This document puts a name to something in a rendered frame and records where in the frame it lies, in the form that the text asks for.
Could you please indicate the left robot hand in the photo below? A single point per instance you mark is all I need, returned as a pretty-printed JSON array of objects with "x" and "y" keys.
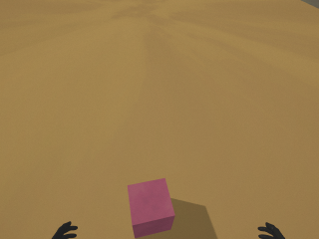
[{"x": 66, "y": 227}]

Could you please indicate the right robot hand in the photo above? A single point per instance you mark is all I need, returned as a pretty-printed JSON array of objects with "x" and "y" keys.
[{"x": 271, "y": 229}]

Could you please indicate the carton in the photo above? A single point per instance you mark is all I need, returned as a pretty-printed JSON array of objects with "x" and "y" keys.
[{"x": 151, "y": 208}]

